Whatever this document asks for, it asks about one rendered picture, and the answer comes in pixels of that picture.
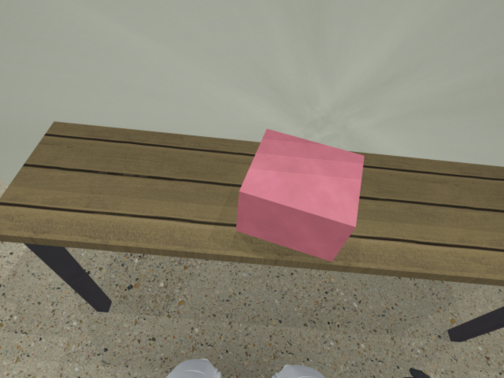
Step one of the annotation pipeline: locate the table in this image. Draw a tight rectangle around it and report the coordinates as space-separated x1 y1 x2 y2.
0 121 504 342

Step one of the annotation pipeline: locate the robot left thigh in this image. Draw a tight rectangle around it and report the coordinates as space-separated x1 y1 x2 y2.
166 359 221 378

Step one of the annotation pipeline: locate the carton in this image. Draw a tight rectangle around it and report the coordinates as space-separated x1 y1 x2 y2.
236 129 365 262

